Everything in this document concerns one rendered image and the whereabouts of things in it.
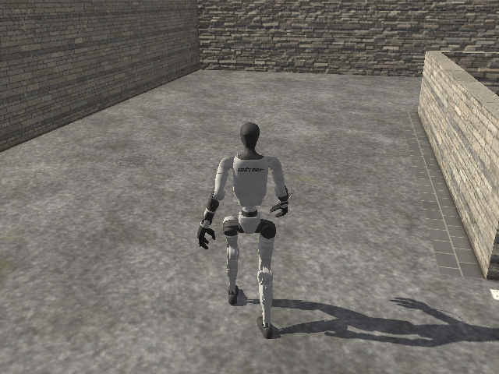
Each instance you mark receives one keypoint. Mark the right robot forearm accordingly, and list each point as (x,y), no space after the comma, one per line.
(283,201)

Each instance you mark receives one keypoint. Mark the robot foot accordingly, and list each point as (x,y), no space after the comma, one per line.
(266,331)
(232,298)

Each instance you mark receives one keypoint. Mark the robot right upper arm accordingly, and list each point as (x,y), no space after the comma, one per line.
(275,165)

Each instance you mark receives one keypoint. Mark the robot left upper arm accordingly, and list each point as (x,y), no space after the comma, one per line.
(221,177)

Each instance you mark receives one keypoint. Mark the robot left hand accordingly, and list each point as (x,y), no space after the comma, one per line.
(201,233)

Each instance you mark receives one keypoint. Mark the robot right hand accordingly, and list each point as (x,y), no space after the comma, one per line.
(282,213)

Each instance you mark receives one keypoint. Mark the robot right foot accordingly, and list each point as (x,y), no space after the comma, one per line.
(266,331)

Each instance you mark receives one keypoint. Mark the left robot forearm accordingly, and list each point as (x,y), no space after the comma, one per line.
(210,211)

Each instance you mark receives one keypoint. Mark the robot left foot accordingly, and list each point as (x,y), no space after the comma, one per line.
(232,298)

